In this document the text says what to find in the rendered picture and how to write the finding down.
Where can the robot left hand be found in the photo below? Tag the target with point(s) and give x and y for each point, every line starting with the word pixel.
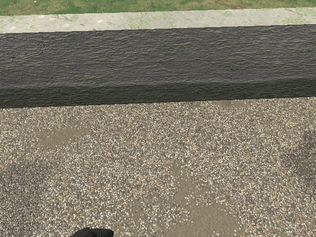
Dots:
pixel 93 232

